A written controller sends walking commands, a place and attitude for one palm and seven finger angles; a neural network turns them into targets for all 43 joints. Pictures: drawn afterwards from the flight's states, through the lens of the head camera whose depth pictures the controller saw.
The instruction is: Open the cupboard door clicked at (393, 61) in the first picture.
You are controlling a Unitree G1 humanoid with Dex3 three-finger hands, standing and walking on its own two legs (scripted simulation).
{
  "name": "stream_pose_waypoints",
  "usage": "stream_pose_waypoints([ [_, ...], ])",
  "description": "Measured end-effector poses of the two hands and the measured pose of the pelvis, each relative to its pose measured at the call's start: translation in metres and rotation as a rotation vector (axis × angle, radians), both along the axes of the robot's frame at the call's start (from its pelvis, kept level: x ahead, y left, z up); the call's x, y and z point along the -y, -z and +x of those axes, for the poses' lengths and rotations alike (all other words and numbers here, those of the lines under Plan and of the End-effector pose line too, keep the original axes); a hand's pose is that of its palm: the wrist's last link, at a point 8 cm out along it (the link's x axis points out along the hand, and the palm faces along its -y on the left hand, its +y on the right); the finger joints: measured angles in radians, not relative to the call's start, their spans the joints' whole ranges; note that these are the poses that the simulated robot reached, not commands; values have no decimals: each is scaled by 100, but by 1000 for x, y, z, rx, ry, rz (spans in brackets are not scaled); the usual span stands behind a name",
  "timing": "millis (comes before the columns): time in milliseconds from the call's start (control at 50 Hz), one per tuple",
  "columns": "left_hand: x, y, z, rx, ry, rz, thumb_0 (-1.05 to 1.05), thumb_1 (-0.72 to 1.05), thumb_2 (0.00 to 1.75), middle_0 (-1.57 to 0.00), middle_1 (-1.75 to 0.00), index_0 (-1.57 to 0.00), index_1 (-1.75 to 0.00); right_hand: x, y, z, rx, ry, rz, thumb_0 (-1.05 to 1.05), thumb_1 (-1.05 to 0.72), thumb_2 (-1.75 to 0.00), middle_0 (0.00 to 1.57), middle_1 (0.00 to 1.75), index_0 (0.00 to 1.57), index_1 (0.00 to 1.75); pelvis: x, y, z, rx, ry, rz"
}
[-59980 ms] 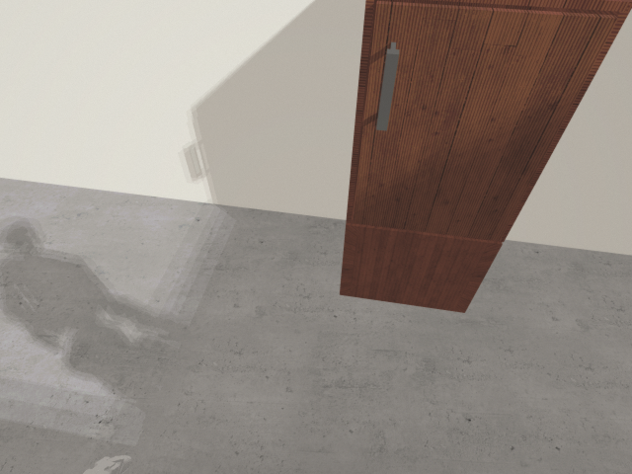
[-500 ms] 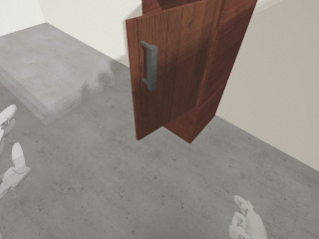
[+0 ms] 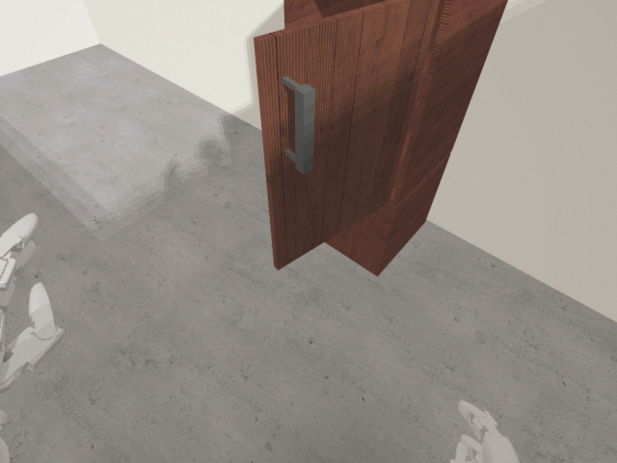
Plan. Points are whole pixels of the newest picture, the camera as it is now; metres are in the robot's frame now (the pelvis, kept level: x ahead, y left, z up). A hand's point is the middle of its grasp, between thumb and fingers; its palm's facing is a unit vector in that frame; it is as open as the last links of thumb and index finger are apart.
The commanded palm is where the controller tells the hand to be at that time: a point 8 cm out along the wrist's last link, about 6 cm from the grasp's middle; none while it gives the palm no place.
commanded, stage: let the arm hang, fingers relaxed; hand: left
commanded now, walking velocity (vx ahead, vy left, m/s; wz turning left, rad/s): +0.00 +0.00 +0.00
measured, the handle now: (296, 126) +0.64 +0.06 +0.09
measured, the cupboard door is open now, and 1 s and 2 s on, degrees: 78 78 78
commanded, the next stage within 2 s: look to check the result in 1.08 s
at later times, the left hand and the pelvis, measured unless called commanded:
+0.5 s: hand out of the picture -0.02 +0.18 -0.18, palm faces +0.05 -0.98 -0.21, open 7.2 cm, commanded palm none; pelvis -0.01 -0.02 +0.00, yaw +2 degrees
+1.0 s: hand out of the picture +0.07 +0.18 -0.16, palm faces +0.03 -0.97 -0.24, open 7.3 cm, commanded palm none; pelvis +0.02 -0.01 +0.00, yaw +1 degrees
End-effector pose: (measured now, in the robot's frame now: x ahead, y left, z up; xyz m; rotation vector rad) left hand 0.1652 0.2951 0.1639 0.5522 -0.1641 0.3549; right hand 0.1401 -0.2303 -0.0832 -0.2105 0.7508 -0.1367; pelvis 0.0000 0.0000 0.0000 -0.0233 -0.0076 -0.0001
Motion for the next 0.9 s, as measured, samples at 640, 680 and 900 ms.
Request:
stream_pose_waypoints([
  [640,52,295,-193,-1498,-371,-537,1,92,89,-20,-30,-21,-30,12,71,-134,-648,79,71,1,-91,-90,20,30,20,30,14,2,-1,21,-26,13],
  [680,49,294,-185,-1483,-370,-527,1,92,89,-20,-30,-20,-30,11,72,-128,-634,78,78,1,-91,-90,20,30,20,30,14,1,1,22,-23,14],
  [900,57,294,-123,-1377,-275,-525,1,91,89,-20,-30,-20,-30,20,65,-100,-585,78,48,0,-91,-90,20,30,20,30,13,-1,12,23,-17,23],
])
